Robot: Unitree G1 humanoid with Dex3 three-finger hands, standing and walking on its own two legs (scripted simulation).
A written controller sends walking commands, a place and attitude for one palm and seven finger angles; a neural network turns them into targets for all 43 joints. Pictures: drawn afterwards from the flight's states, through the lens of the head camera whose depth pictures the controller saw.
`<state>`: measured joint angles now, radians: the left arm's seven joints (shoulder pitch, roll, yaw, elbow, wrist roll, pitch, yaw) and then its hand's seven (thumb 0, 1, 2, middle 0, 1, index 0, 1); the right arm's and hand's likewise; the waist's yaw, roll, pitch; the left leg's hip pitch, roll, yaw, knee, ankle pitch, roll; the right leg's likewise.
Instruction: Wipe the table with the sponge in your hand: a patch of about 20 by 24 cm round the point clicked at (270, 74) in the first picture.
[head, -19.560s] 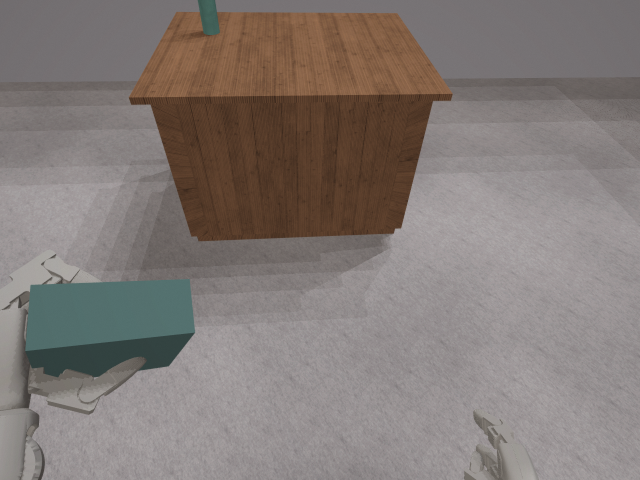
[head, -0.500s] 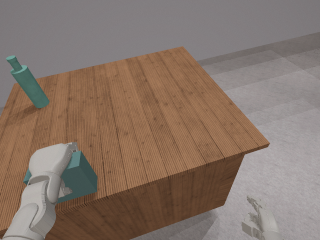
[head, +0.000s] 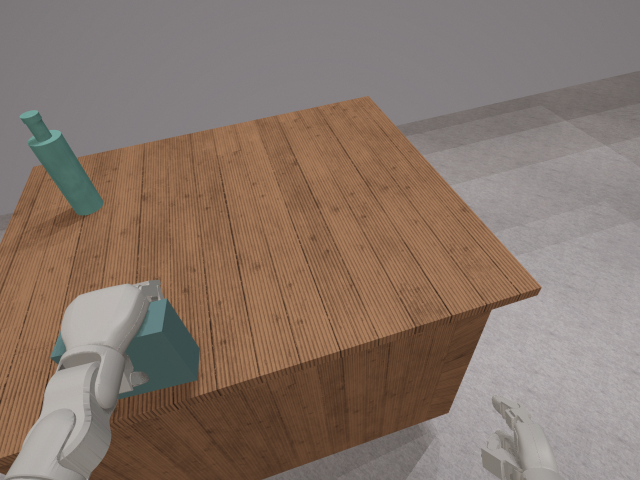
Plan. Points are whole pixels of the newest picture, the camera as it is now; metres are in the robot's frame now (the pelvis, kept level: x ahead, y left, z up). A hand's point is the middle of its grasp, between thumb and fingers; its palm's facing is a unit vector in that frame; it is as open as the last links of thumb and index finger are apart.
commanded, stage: move the sponge above the wiping area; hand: left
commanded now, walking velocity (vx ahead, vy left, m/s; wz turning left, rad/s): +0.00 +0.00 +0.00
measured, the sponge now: (140, 360) +0.23 +0.30 +0.01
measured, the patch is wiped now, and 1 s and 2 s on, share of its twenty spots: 0.00 0.00 0.00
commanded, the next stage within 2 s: none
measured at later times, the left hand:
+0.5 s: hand (135, 327) +0.25 +0.29 +0.07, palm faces +0.03 -0.06 -1.00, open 9.6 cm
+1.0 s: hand (118, 321) +0.25 +0.30 +0.09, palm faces +0.07 -0.04 -1.00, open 9.6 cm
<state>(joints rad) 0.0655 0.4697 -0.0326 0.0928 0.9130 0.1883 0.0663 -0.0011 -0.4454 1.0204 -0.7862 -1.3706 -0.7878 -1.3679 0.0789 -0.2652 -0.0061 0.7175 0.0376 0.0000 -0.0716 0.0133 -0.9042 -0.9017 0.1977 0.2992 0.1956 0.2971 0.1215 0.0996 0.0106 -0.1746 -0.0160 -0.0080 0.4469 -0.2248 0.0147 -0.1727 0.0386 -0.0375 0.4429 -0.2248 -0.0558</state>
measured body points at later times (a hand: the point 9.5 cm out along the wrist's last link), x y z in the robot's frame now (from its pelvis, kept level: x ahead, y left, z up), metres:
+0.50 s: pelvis +0.00 +0.01 +0.00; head -0.02 -0.03 +0.45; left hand +0.24 +0.29 +0.13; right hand +0.22 -0.21 -0.10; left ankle +0.01 +0.11 -0.74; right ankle +0.01 -0.09 -0.74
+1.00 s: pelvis +0.00 +0.00 +0.00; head -0.01 -0.04 +0.45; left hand +0.24 +0.30 +0.14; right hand +0.23 -0.22 -0.10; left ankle +0.01 +0.11 -0.74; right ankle +0.01 -0.09 -0.74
